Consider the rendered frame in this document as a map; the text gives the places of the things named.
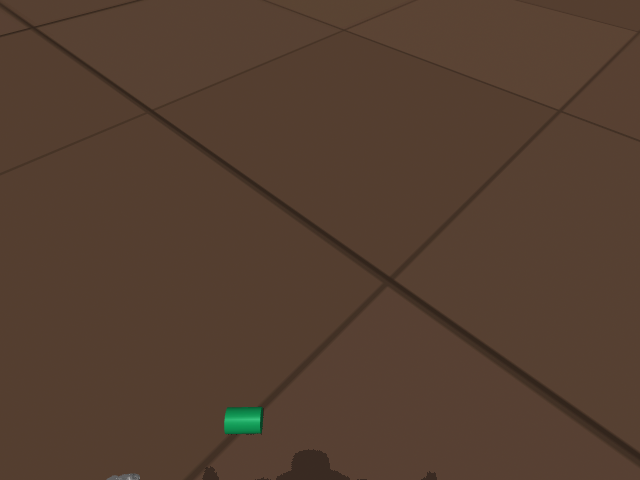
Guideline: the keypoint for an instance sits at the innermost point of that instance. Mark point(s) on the can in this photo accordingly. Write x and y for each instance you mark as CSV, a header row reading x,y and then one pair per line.
x,y
243,420

